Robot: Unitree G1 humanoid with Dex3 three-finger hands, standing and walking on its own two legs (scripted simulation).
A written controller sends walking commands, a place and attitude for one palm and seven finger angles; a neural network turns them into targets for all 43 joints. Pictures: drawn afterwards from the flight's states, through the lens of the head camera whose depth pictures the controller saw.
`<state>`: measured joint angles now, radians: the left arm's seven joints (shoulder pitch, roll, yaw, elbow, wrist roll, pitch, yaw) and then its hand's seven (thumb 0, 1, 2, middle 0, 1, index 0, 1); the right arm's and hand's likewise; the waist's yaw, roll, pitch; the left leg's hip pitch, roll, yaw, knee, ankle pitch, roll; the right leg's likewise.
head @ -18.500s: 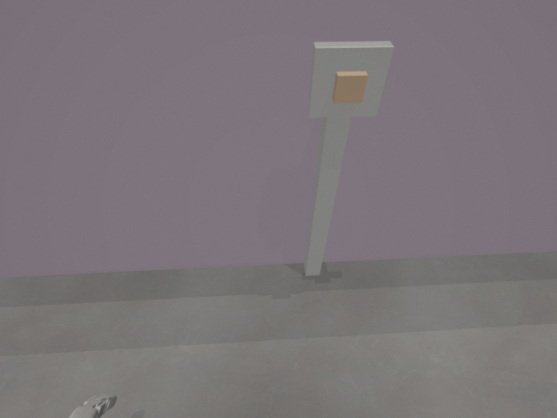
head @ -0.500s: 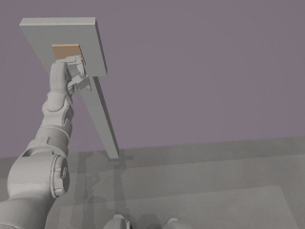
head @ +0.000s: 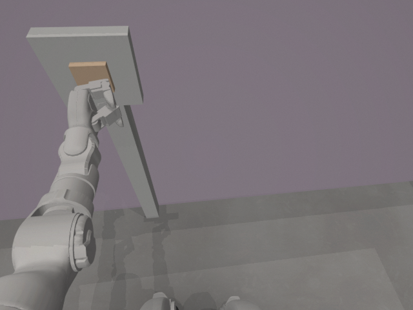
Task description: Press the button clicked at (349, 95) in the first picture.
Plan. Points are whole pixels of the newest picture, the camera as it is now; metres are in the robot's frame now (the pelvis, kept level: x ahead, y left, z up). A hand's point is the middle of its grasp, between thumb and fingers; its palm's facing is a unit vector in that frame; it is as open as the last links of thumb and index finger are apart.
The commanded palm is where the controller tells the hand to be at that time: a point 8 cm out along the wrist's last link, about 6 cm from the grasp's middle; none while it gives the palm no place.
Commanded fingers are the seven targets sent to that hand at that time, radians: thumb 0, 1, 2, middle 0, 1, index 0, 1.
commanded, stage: pull the fist back off the button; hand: left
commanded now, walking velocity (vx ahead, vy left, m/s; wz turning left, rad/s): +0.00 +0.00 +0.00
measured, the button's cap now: (93, 75) +0.54 +0.19 +0.14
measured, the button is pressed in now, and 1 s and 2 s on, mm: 8 0 0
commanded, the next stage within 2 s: draw the hand back to the body in 0.78 s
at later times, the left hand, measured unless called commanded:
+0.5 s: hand (112, 135) +0.42 +0.15 +0.10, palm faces +0.05 -1.00 +0.01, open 3.1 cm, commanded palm +0.39 +0.20 +0.11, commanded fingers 0.00 0.90 0.90 -1.30 -1.50 -1.30 -1.50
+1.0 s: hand (108, 150) +0.37 +0.15 +0.11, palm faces +0.05 -1.00 -0.01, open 3.1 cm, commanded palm +0.34 +0.21 +0.12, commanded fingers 0.00 0.90 0.90 -1.30 -1.50 -1.30 -1.50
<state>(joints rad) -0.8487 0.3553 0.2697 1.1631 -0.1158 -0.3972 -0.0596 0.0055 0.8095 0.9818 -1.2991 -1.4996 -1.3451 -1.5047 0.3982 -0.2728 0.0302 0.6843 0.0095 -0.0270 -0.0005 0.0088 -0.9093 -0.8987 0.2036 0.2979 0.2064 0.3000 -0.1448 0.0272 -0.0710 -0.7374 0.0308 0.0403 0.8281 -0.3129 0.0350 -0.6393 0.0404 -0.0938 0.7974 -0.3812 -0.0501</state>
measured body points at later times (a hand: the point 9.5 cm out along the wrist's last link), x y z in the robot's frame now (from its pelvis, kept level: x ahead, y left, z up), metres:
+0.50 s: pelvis +0.03 +0.00 +0.01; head +0.07 +0.00 +0.46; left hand +0.41 +0.20 +0.10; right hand +0.14 -0.25 -0.09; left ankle +0.05 +0.10 -0.70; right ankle +0.01 -0.09 -0.70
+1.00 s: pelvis +0.03 -0.01 +0.02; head +0.04 -0.02 +0.47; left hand +0.37 +0.20 +0.12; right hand +0.17 -0.25 -0.08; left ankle +0.05 +0.10 -0.70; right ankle +0.01 -0.09 -0.70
